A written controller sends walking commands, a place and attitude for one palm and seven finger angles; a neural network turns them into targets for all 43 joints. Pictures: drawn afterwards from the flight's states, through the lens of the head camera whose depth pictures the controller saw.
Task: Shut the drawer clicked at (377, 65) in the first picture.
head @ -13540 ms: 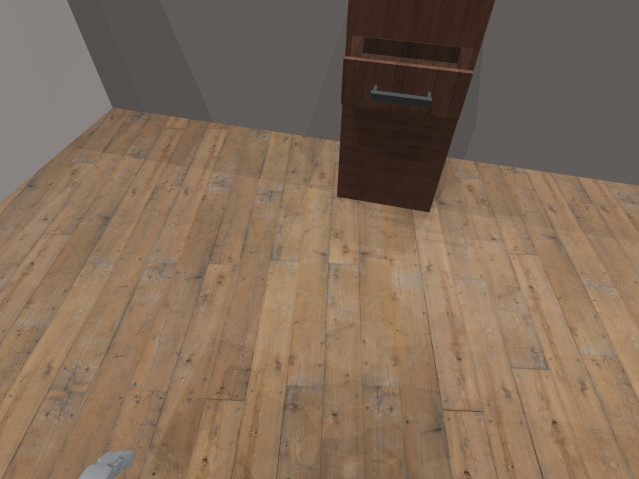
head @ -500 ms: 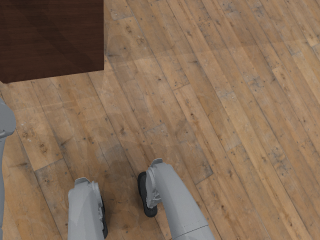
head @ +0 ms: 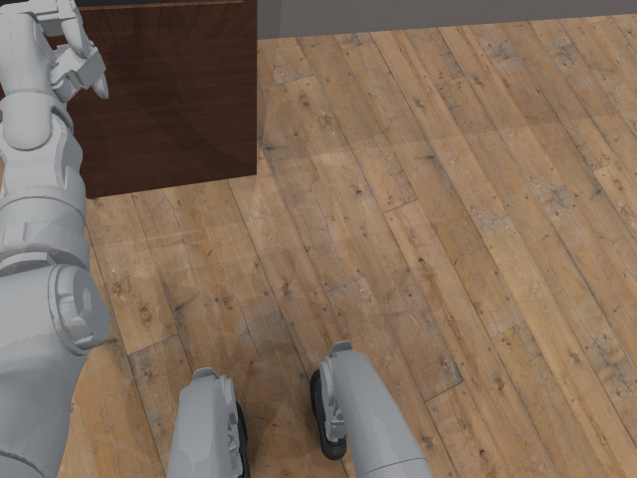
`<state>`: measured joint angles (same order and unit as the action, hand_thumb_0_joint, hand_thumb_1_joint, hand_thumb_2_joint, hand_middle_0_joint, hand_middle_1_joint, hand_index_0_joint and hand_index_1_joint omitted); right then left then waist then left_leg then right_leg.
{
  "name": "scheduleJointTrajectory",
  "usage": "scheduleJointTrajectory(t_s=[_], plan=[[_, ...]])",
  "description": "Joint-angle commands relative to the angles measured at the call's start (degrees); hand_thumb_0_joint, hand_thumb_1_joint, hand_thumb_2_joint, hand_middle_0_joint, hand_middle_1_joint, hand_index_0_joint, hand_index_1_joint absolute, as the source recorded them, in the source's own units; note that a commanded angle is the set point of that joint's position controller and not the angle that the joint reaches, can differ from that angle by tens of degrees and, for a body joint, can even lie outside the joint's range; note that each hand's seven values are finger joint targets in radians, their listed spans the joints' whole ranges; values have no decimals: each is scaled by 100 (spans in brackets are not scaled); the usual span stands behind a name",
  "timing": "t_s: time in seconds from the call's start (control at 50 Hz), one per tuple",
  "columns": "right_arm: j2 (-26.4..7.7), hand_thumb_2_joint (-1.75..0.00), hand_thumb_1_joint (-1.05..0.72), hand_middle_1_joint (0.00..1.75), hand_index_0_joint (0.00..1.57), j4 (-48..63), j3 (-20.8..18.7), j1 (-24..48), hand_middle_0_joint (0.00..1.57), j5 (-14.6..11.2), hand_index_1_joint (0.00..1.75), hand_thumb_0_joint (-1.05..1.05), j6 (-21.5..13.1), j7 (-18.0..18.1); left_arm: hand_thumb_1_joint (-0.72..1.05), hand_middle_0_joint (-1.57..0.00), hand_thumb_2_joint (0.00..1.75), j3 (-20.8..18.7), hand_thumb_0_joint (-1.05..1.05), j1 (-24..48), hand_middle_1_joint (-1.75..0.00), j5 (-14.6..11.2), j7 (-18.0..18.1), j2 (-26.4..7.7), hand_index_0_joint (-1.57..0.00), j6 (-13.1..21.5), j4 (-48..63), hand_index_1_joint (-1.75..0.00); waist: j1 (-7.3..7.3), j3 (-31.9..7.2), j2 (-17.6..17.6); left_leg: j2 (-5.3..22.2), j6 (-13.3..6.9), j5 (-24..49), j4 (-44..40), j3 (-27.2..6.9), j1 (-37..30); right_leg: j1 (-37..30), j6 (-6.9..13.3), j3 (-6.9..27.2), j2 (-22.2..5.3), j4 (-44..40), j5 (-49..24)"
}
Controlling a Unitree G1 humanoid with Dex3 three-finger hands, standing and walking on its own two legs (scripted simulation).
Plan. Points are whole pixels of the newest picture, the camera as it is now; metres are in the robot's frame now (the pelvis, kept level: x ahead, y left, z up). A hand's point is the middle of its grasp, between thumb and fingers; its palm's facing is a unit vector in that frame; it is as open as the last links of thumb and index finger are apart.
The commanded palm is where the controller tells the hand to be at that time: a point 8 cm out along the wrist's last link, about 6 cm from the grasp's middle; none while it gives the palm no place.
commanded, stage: pull the fist back off the drawer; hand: left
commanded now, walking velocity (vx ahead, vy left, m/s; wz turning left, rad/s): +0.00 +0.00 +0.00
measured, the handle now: out of the picture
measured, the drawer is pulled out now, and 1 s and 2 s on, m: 0.00 0.00 0.00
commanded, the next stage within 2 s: draw the hand back to the body in 0.06 s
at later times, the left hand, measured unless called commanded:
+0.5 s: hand (24, 96) +0.47 +0.19 +0.12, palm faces +0.15 -0.99 -0.04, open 3.3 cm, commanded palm +0.43 +0.23 +0.12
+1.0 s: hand out of the picture +0.32 +0.23 +0.23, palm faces +0.32 -0.90 -0.30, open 3.3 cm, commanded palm +0.27 +0.27 +0.25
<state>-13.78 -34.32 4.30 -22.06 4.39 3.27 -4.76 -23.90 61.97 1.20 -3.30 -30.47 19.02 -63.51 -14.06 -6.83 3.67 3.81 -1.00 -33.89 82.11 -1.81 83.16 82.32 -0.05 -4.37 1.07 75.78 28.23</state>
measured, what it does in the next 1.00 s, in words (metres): rises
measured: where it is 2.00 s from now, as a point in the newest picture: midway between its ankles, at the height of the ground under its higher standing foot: (284, 445)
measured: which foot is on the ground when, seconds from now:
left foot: down 0.00-1.00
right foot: down 0.00-1.00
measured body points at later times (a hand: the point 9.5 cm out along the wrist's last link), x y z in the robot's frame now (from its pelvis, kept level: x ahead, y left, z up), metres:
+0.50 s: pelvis +0.04 -0.01 +0.08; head +0.18 +0.00 +0.51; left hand +0.46 +0.24 +0.12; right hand +0.11 -0.25 -0.05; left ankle +0.02 +0.11 -0.58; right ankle +0.05 -0.13 -0.58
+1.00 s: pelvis +0.05 +0.00 +0.14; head +0.06 -0.02 +0.59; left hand +0.29 +0.28 +0.25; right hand +0.26 -0.21 +0.06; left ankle +0.02 +0.11 -0.58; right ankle +0.05 -0.13 -0.58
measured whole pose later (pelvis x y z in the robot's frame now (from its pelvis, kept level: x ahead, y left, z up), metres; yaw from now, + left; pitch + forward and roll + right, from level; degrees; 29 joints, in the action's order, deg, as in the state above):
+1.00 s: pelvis +0.05 +0.00 +0.14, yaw +5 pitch +2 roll -1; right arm -13.6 -30.1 3.2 -10.7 -2.1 1.5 5.2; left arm -7.0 -5.8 -3.5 5.7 -17.8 2.7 -1.3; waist 1.5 -1.9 3.0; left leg 0.5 -0.4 -20.4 34.9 0.5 16.6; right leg 17.6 0.0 -2.6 -0.9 33.7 18.2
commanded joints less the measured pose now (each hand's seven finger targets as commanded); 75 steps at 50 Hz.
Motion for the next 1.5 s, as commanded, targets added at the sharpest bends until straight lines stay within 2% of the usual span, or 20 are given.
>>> scheduleJointTrajectory(t_s=[0.0,0.06,0.14,0.2,0.24,0.32,0.42,0.52,0.54,0.64,0.66,0.72,0.78,0.9,0.98,1.14,1.26,1.34,1.44,1.48], plan=[[-1161,-90,-90,30,20,-54,-568,-1258,20,-8,30,0,-33,112,90,-140,90,-9,0,2659,-160,-149,83,-917,-140,736,1554,-160,-178,-3820,1058,-142,-11,2748,-839,-341,-3060,-1966,131,108,180,-726,-1793],[-1111,-90,-90,30,20,-186,-586,-1243,20,31,30,0,-48,115,90,-140,90,277,0,2806,-160,-104,157,-510,-140,921,1280,-160,-319,-3550,1063,-165,2,2903,-794,-359,-3185,-1710,128,87,154,-718,-1861],[-1126,-90,-90,30,20,-180,-577,-1202,20,74,30,0,32,128,90,-140,90,231,0,2702,-160,51,187,-654,-140,1025,916,-160,-254,-3482,1167,-193,0,2940,-745,-329,-3123,-1658,161,102,132,-654,-1834],[-1120,-90,-90,30,20,252,-633,-1018,20,-28,30,0,149,93,90,-140,90,-113,0,1438,-160,-106,98,-928,-140,1014,1909,-160,428,-4737,1513,-236,100,3857,-1047,-222,-3998,-2768,193,172,113,-760,-2640],[-1088,-90,-90,30,20,485,-658,-921,20,-142,30,0,204,72,90,-140,90,-94,0,448,-160,-263,16,-856,-140,801,2407,-160,643,-5003,1351,-246,110,4257,-1300,-199,-4279,-3414,192,189,128,-937,-3085],[-1011,-90,-90,30,20,769,-711,-671,20,-420,30,0,203,161,90,-140,90,211,0,-550,-160,-756,-102,-343,-140,248,3880,-160,652,-4480,202,-322,-44,3689,-1897,36,-3953,-4809,73,264,143,-1591,-3804],[-886,-90,-90,30,20,663,-700,-481,20,-531,30,0,-107,413,90,-140,90,521,0,-1321,-160,-1087,-4,243,-140,300,4672,-160,631,-3424,-306,-364,-84,3023,-2470,173,-4059,-5256,9,293,138,-2180,-3498],[-883,-90,-90,30,20,530,-671,-239,20,-559,30,0,-237,465,90,-140,90,1031,0,-2330,-160,-971,-189,760,-140,330,3788,-160,671,-1792,-193,-377,-26,2281,-2936,242,-4211,-4809,55,204,107,-2634,-2446],[-906,-90,-90,30,20,593,-663,-175,20,-582,30,0,-241,471,90,-140,90,1106,0,-2373,-160,-949,-281,743,-140,299,3822,-160,736,-1640,74,-410,-25,2219,-3049,255,-4331,-4875,99,228,91,-2737,-2355],[-861,-90,-90,30,20,1055,-637,316,20,-689,30,0,-303,539,90,-140,90,1028,0,-3304,-160,-1315,-606,655,-140,123,4819,-160,1081,-1936,89,-420,-37,2719,-3454,245,-5091,-5659,145,171,63,-2980,-2745],[-776,-90,-90,30,20,1122,-672,739,20,-708,30,0,-118,622,90,-140,90,1132,0,-3587,-160,-629,-72,-26,-140,-196,5327,-160,1356,-2377,229,-440,-44,2892,-3837,345,-5672,-6212,183,422,-92,-3235,-2681],[-674,-90,-90,30,20,1366,-587,1051,20,-715,30,0,-89,812,90,-140,90,1286,0,-4188,-160,-559,491,291,-140,-691,6247,-160,1287,-1616,114,-381,-38,2716,-4229,293,-5863,-6263,152,315,-125,-3599,-2469],[-662,-90,-90,30,20,1340,-509,1329,20,-708,30,0,-119,983,90,-140,90,1151,0,-4446,-160,-498,813,146,-140,-975,6530,-160,1279,-898,-298,-344,-87,2413,-4615,244,-6024,-6411,125,298,-131,-4015,-2184],[-582,-90,-90,30,20,1242,-388,1562,20,-662,30,0,-411,1096,90,-140,90,1380,0,-5398,-160,-445,964,487,-140,-1218,7444,-160,1440,-630,74,-327,-51,2827,-5223,181,-7021,-6944,166,208,-146,-4540,-2333],[-563,-90,-90,30,20,1163,-339,1672,20,-607,30,0,-587,1054,90,-140,90,1391,0,-6373,-160,-478,931,618,-140,-1331,8017,-160,1531,-310,-158,-284,-42,3229,-5557,170,-7358,-7335,137,160,-147,-4864,-2648],[-494,-90,-90,30,20,1019,-339,1858,20,-457,30,0,-840,1002,90,-140,90,550,0,-7492,-160,-473,947,138,-140,-1317,9390,-160,1723,-54,-151,-300,-35,3652,-5913,208,-7708,-7861,142,180,-124,-5327,-3000],[-432,-90,-90,30,20,983,-336,1887,20,-412,30,0,-1082,948,90,-140,90,340,0,-8232,-160,-457,960,173,-140,-1207,10285,-160,1757,244,218,-305,5,3546,-6041,194,-7830,-7840,125,161,-118,-5535,-2805],[-436,-90,-90,30,20,946,-406,1908,20,-406,30,0,-1162,960,90,-140,90,-27,0,-8990,-160,-493,964,98,-140,-1163,10372,-160,1847,378,-213,-289,-23,3470,-6035,211,-7765,-7873,117,185,-84,-5645,-2819],[-515,-90,-90,30,20,788,-465,1865,20,-410,30,0,-1128,1017,90,-140,90,313,0,-8639,-160,-444,928,492,-140,-1212,9755,-160,1696,1039,-303,-296,-84,2756,-6128,265,-7697,-7418,71,246,-121,-5917,-2013],[-500,-90,-90,30,20,784,-462,1831,20,-393,30,0,-1152,1046,90,-140,90,243,0,-8503,-160,-421,972,376,-140,-1145,9914,-160,1724,727,-149,-303,-95,2713,-6150,246,-7808,-7554,74,243,-166,-5835,-1940]])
